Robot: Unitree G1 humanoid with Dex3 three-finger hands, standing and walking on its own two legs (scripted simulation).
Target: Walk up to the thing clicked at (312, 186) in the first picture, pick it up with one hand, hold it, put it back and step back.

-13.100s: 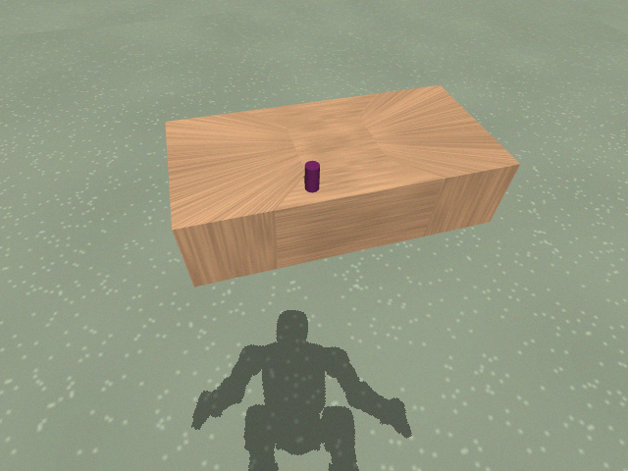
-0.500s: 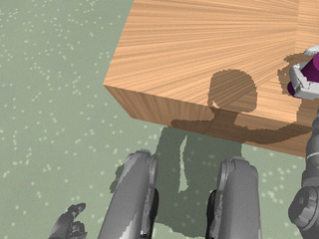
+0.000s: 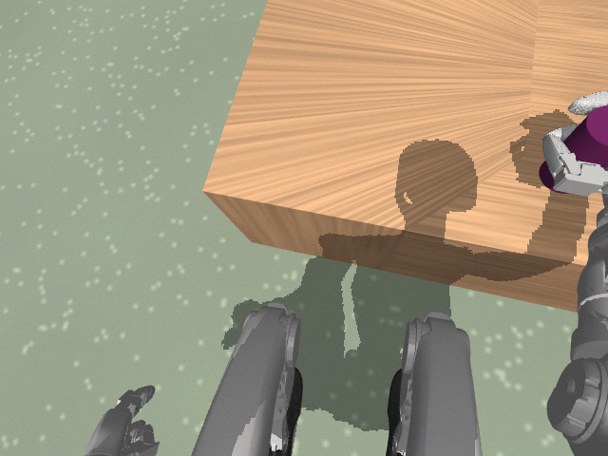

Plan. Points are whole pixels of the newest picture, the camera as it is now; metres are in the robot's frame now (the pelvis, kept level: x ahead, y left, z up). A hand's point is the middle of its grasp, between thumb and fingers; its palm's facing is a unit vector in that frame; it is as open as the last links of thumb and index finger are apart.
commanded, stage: settle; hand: right
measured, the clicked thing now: (584, 153) +0.48 -0.28 -0.01
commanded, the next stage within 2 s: lift in 0.62 s
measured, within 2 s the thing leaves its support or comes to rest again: neither
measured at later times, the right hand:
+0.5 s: hand (589, 139) +0.48 -0.26 +0.03, palm faces +0.22 +0.97 -0.01, open 6.9 cm
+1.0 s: hand out of the picture +0.46 -0.26 +0.06, palm faces +0.23 +0.97 -0.02, open 6.9 cm
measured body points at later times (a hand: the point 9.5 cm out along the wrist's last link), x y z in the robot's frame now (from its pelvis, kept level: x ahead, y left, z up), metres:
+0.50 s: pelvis +0.00 +0.00 +0.02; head +0.20 -0.04 +0.43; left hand +0.12 +0.27 -0.10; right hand +0.46 -0.31 +0.03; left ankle +0.06 +0.12 -0.44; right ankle +0.08 -0.14 -0.44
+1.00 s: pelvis +0.01 -0.01 +0.05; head +0.19 -0.04 +0.46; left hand +0.13 +0.26 -0.08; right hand +0.44 -0.32 +0.06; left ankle +0.06 +0.12 -0.44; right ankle +0.08 -0.14 -0.44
